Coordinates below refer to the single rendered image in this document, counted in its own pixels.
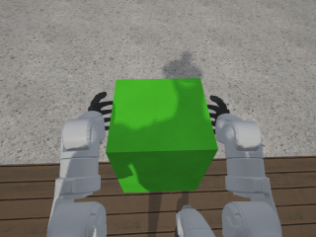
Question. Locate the left robot hand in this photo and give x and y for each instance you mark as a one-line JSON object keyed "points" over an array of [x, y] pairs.
{"points": [[96, 106]]}

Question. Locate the robot right forearm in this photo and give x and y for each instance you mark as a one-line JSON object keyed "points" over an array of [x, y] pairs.
{"points": [[244, 155]]}

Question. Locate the robot left forearm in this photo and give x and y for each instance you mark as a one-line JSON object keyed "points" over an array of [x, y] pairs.
{"points": [[79, 165]]}

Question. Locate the right robot thigh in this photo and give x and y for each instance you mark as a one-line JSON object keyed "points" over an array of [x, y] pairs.
{"points": [[190, 223]]}

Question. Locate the right robot hand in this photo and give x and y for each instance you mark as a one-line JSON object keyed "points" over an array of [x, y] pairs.
{"points": [[220, 109]]}

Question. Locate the carton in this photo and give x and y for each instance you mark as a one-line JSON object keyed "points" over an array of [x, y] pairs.
{"points": [[160, 137]]}

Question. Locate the robot right upper arm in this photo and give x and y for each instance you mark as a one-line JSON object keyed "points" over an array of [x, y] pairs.
{"points": [[249, 219]]}

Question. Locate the robot left upper arm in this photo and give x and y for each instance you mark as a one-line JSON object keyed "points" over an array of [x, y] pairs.
{"points": [[78, 219]]}

